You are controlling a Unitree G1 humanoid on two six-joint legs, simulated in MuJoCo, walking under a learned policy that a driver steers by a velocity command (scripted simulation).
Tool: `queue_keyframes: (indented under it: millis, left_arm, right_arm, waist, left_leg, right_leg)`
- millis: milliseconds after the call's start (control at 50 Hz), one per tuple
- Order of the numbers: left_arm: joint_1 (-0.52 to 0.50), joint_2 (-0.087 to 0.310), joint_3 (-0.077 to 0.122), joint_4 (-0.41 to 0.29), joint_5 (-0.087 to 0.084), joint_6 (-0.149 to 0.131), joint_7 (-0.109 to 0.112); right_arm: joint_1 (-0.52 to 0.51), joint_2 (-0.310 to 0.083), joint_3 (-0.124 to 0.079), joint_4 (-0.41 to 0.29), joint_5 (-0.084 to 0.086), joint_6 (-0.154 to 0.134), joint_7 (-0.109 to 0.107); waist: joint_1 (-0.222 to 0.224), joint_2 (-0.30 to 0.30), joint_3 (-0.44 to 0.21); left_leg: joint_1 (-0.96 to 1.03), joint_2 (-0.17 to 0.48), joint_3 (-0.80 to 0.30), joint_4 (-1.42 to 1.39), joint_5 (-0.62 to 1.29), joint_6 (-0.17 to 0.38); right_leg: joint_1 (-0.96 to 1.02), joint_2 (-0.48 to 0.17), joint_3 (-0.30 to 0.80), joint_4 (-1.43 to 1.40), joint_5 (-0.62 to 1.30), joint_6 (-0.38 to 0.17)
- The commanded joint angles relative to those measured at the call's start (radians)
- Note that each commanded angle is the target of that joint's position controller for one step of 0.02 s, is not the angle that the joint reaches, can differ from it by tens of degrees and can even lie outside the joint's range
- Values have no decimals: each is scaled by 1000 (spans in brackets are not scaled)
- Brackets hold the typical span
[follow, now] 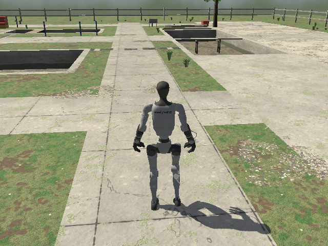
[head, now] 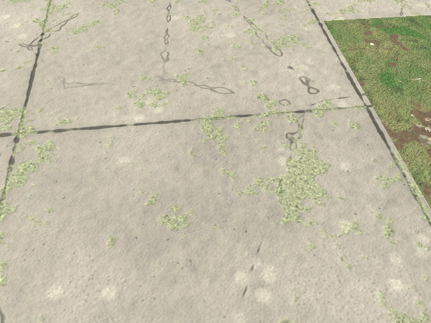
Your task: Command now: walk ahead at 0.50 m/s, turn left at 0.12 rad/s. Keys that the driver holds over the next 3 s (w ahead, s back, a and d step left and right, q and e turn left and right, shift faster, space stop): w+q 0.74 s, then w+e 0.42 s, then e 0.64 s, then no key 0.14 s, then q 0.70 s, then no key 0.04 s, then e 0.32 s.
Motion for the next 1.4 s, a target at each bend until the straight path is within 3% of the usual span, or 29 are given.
queue_keyframes:
  millis: [20, 160, 240, 260, 280, 300, 320, 340, 400, 560, 660, 700, 740, 760, 780, 800, 820, 860, 900, 980, 1080, 1180, 1240, 1280, 1300, 1320, 1340, 1360, 1400]
  left_arm:
    - [-29, 49, 10, -89, 13, -27, -3]
    - [-236, 55, 4, -137, -6, -49, -21]
    - [-141, 109, 37, -118, -8, -59, -12]
    - [-30, 148, 53, -105, 3, -61, -3]
    - [101, 225, 74, -92, 16, -51, 7]
    - [156, 232, 80, -59, 5, -33, -3]
    - [119, 155, 61, -64, -2, -32, -4]
    - [70, 117, 49, -67, -2, -31, -4]
    - [-40, 62, 34, -54, 15, -38, -7]
    - [-27, 134, 63, 11, 3, -46, 2]
    - [35, 184, 79, 53, -22, -24, 4]
    - [38, 212, 87, 59, -30, -11, 7]
    - [27, 223, 89, 55, -37, 4, 15]
    - [64, 180, 68, 55, -19, 0, 18]
    - [182, 29, 12, 8, 26, -20, -3]
    - [126, 101, 20, 31, -10, -49, -16]
    - [6, 168, 41, 1, -58, -57, -19]
    - [-41, 142, 34, 2, -33, -56, -7]
    - [28, 129, 38, 32, -28, -27, -9]
    - [6, 79, 32, 40, -27, 12, 0]
    - [-99, 49, 26, 16, -22, -2, -19]
    - [-227, 23, 11, -51, -16, -5, -51]
    - [-194, 50, 25, -82, -3, -9, -74]
    - [-4, 118, 61, -48, -6, -6, -70]
    - [114, 173, 85, -28, -3, -5, -52]
    - [136, 275, 99, -32, 3, 4, -27]
    - [121, 281, 92, -78, 16, -1, -30]
    - [86, 221, 84, -101, 11, 8, -32]
    - [-29, 147, 63, -110, -22, 18, -24]
  right_arm:
    - [-14, -139, -31, -57, 12, -7, -7]
    - [96, -187, -48, -11, 31, 27, -29]
    - [96, -162, -43, -13, 26, 41, -34]
    - [82, -118, -27, -27, 18, 38, -31]
    - [135, -44, -6, -50, 13, 28, -31]
    - [193, -63, -4, -74, 35, 21, -35]
    - [147, -144, -26, -59, 45, 26, -37]
    - [80, -158, -33, -68, 39, 33, -36]
    - [42, -112, -34, -78, 27, 55, -26]
    - [-128, -53, -10, -145, 20, 59, 8]
    - [-258, -71, -11, -208, 23, 61, 34]
    - [-243, -99, -25, -221, 18, 65, 38]
    - [-44, -167, -66, -178, 17, 74, 30]
    - [125, -223, -96, -133, 20, 81, 12]
    - [122, -339, -106, -131, 26, 73, -1]
    - [173, -255, -80, -152, 21, 63, 2]
    - [133, -212, -63, -136, 6, 49, 8]
    - [4, -154, -42, -128, 2, 36, 6]
    - [-52, -118, -31, -127, -14, 20, 6]
    - [-50, -128, -38, -76, -21, -13, 0]
    - [-40, -134, -36, -38, -18, -14, -18]
    - [24, -156, -46, 19, -4, 14, -29]
    - [1, -192, -55, 15, 6, 50, -54]
    - [-30, -205, -57, 0, 11, 67, -70]
    - [-42, -191, -50, -9, 14, 62, -71]
    - [56, -70, -14, -39, -41, 44, -58]
    - [123, -81, 3, -49, -30, 20, -36]
    - [27, -172, -21, -45, 5, 12, -24]
    - [-76, -156, -19, -71, 4, 22, -40]
  waist:
    - [19, 138, -10]
    - [-39, 127, -8]
    - [41, 140, -43]
    - [100, 106, -120]
    - [126, -94, -261]
    - [106, -302, -308]
    - [114, -166, -184]
    - [107, -104, -89]
    - [39, -90, 10]
    - [62, -20, 39]
    - [90, -11, 73]
    - [61, -33, 41]
    - [-62, -31, -82]
    - [-135, 34, -174]
    - [-25, 328, -274]
    - [-99, 214, -442]
    - [-118, 144, -280]
    - [-43, 84, -113]
    - [19, 117, -83]
    - [29, 81, -6]
    - [-9, 84, 38]
    - [-58, 62, 101]
    - [-19, 116, 33]
    - [81, 137, -84]
    - [155, 82, -148]
    - [72, -186, -267]
    - [59, -189, -493]
    - [121, -26, -480]
    - [65, 82, -203]
  left_leg:
    - [93, 245, -299, -199, 168, 208]
    - [28, 218, -266, -157, 107, 150]
    - [15, 192, -312, -12, 50, 86]
    - [-55, 138, -267, 161, 27, 51]
    - [-303, 28, -134, 483, -221, -11]
    - [-501, 28, -86, 716, -449, -31]
    - [-563, 85, -118, 823, -373, -37]
    - [-569, 111, -94, 841, -294, -40]
    - [-469, 181, -78, 771, -160, -48]
    - [-422, 184, -16, 422, 153, -59]
    - [-398, 157, 45, 265, 121, -8]
    - [-318, 107, 96, 241, 21, 31]
    - [-20, 18, 148, 179, 15, 88]
    - [302, 56, 38, 162, 51, 131]
    - [659, 363, -509, 101, -57, 307]
    - [686, 457, -772, -63, -202, 355]
    - [581, 426, -603, -80, -135, 290]
    - [296, 351, -352, -93, 67, 224]
    - [143, 310, -234, -160, 152, 204]
    - [83, 296, -66, -248, 239, 190]
    - [133, 260, 97, -282, 247, 125]
    - [301, 314, 158, -228, 389, 110]
    - [363, 317, 193, -44, 832, 73]
    - [322, 285, 208, 222, 962, 30]
    - [193, 228, 224, 460, 778, -22]
    - [-152, 91, 208, 821, -159, -91]
    - [-374, -43, -11, 1092, -564, -121]
    - [-400, 36, -110, 1098, -478, -101]
    - [-441, 107, -63, 942, -347, -97]
  right_leg:
    - [-138, -56, 3, -165, 39, 31]
    - [74, 14, 8, -537, 360, 60]
    - [300, 1, 5, -644, 294, 4]
    - [475, -88, 76, -642, 260, -41]
    - [785, -305, 336, -644, 186, -137]
    - [838, -435, 667, -749, -52, -226]
    - [736, -393, 620, -787, -168, -206]
    - [628, -354, 477, -801, -95, -180]
    - [406, -262, 226, -881, 162, -160]
    - [393, -235, -83, -940, 425, -160]
    - [507, -273, -162, -902, 482, -122]
    - [552, -276, -202, -796, 751, -100]
    - [503, -238, -260, -492, 988, -61]
    - [285, -206, -258, -236, 796, -28]
    - [-170, -38, -223, 148, -147, 36]
    - [-241, -3, 3, 286, -246, 26]
    - [-319, -47, 12, 302, -163, 9]
    - [-254, -129, 1, 162, -15, 1]
    - [-124, -158, 19, 106, 65, 9]
    - [-172, -139, 51, -9, 206, 41]
    - [-177, -95, 21, -299, 486, 36]
    - [-242, -74, -40, -463, 446, -2]
    - [-141, 0, -131, -488, 310, -36]
    - [99, 72, -152, -521, 292, -79]
    - [318, 56, -88, -622, 488, -121]
    - [673, -199, 237, -498, 1006, -247]
    - [892, -391, 668, -574, 1034, -459]
    - [827, -336, 536, -615, 938, -409]
    - [527, -234, 345, -676, 761, -313]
